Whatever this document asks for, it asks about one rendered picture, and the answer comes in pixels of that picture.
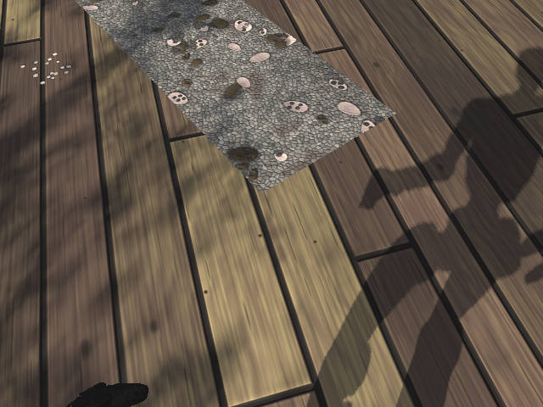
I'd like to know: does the robot left hand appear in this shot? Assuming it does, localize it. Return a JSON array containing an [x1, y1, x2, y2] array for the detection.
[[66, 382, 148, 407]]

